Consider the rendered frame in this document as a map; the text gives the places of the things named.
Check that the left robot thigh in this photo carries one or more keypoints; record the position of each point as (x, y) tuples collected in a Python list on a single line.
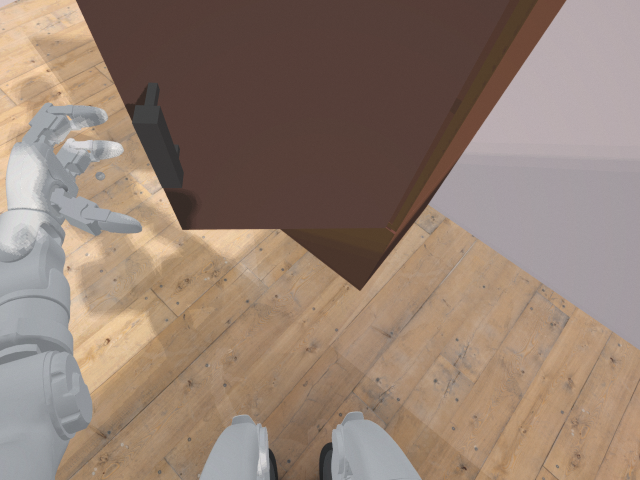
[(240, 453)]

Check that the handle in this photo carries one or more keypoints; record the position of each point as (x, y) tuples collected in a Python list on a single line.
[(151, 128)]

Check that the robot left upper arm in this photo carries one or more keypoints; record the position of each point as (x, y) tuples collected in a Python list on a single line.
[(43, 403)]

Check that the robot right shin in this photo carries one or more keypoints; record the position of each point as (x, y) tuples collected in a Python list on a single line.
[(350, 416)]

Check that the left robot forearm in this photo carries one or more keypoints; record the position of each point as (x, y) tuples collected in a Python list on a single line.
[(34, 293)]

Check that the left robot hand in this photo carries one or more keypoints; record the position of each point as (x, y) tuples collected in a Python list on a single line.
[(34, 173)]

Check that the cupboard door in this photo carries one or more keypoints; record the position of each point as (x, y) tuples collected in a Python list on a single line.
[(293, 114)]

